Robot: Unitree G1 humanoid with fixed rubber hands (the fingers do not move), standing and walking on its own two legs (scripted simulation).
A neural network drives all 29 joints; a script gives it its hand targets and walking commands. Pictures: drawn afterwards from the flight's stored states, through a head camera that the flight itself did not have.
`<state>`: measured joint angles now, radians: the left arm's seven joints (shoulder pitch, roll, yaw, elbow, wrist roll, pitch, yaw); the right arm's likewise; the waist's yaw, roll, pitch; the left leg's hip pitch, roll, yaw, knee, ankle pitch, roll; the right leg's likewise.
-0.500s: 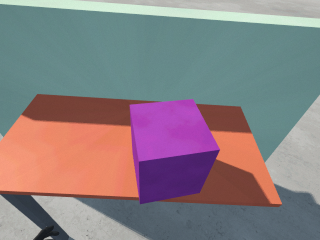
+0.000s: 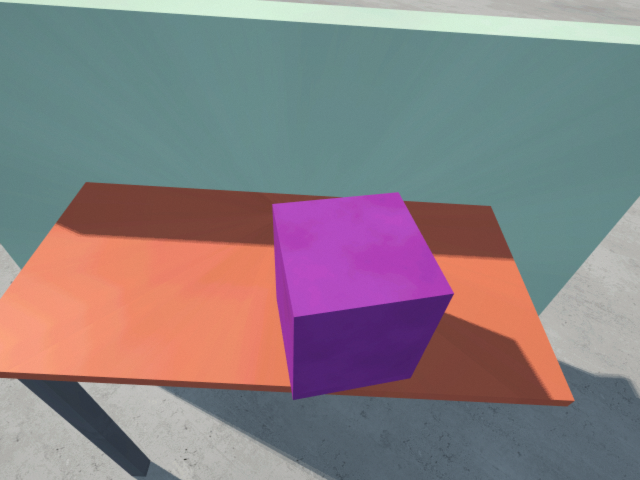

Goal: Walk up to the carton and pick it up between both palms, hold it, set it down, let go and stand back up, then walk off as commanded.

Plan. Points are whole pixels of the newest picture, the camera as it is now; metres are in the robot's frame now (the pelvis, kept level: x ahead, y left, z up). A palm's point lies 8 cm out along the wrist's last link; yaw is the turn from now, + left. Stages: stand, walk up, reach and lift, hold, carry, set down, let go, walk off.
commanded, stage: stand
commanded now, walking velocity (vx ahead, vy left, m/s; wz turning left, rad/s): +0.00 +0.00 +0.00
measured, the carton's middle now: (345, 296) +0.36 -0.03 +0.04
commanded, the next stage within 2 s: walk off in 0.04 s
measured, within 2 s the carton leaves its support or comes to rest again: neither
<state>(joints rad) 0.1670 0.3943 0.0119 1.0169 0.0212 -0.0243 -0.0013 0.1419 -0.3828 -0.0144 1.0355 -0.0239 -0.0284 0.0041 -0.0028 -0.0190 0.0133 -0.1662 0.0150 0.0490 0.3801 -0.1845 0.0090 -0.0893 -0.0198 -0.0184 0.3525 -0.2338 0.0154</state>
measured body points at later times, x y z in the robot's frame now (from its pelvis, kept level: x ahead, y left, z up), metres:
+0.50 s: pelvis -0.08 -0.01 -0.03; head -0.01 -0.01 +0.41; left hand +0.03 +0.33 -0.14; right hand +0.05 -0.35 -0.13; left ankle +0.01 +0.11 -0.75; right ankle -0.08 -0.13 -0.71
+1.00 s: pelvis -0.21 -0.03 -0.02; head -0.15 -0.05 +0.42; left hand -0.08 +0.30 -0.09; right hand -0.08 -0.36 -0.14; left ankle -0.26 +0.11 -0.71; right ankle -0.12 -0.14 -0.75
